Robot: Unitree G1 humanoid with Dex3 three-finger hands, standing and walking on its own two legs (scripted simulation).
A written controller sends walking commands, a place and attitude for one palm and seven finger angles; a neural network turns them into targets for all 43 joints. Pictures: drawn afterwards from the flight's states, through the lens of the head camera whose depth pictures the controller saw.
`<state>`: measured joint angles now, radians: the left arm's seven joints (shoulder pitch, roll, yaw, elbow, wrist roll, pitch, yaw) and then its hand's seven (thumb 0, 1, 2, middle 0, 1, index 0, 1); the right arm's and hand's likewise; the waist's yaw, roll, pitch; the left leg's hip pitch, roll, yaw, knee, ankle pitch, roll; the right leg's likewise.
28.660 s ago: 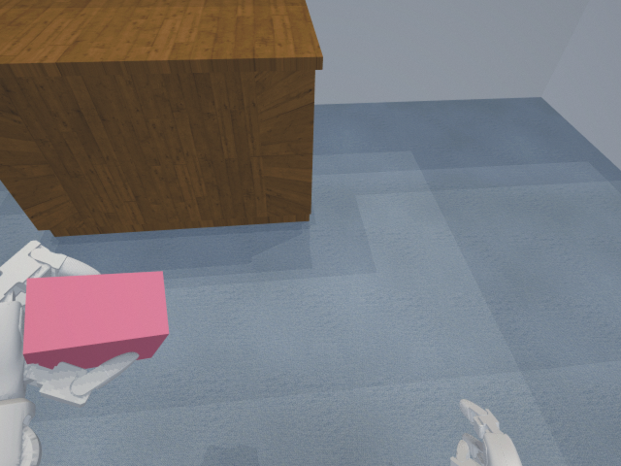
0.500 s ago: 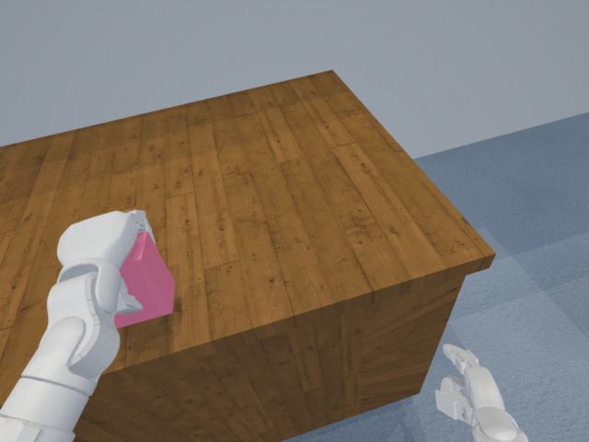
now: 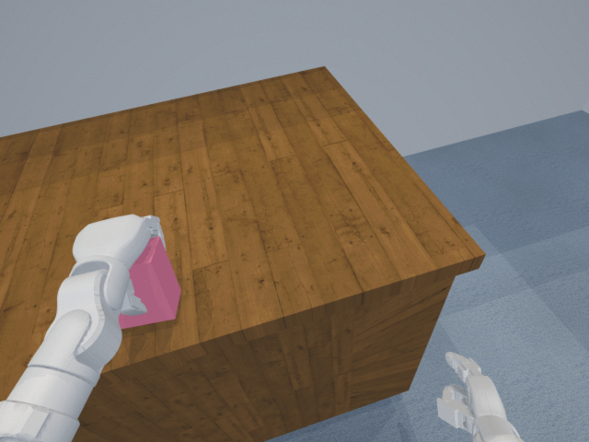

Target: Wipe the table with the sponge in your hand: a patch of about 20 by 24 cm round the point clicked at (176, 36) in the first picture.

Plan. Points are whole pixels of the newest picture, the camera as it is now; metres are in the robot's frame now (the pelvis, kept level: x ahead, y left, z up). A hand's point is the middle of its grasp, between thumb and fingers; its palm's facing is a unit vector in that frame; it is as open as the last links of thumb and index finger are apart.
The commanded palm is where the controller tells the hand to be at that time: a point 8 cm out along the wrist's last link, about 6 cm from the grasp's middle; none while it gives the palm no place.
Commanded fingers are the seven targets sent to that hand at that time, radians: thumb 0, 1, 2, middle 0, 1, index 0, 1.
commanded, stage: move the sponge above the wiping area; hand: left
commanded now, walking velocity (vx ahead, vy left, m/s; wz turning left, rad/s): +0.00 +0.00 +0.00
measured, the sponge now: (136, 292) +0.28 +0.28 +0.05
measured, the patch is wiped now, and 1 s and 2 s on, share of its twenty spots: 0.00 0.00 0.05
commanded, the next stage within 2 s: none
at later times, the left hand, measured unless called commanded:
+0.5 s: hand (139, 275) +0.28 +0.26 +0.09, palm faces -0.10 -0.07 -0.99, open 10.4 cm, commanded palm +0.27 +0.28 +0.20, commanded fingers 0.00 0.10 1.30 -1.20 -1.60 -1.20 -1.60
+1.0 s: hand (146, 265) +0.29 +0.24 +0.11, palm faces +0.00 -0.04 -1.00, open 10.3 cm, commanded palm +0.27 +0.28 +0.20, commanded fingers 0.00 0.10 1.30 -1.20 -1.60 -1.20 -1.60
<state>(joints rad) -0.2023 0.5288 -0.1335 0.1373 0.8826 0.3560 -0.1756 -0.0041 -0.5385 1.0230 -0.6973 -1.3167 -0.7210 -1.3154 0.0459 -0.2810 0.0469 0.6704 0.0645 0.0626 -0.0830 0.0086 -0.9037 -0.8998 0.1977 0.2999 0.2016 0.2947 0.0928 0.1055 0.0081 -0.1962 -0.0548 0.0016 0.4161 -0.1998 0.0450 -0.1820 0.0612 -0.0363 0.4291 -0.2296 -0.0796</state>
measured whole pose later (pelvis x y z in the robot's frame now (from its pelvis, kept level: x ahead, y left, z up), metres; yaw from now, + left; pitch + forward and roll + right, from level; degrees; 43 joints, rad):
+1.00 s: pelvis -0.01 +0.00 +0.00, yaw -1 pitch -3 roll +1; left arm -0.14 0.53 -0.14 0.02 0.90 0.19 -0.07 0.00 -0.52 1.02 -0.71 -1.32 -0.74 -1.32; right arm 0.08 -0.26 0.04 0.69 0.05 0.03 -0.09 0.01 -0.90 -0.90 0.20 0.30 0.20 0.29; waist 0.12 0.09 0.01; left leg -0.16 -0.04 0.02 0.41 -0.19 0.04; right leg -0.16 0.07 -0.02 0.42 -0.22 -0.09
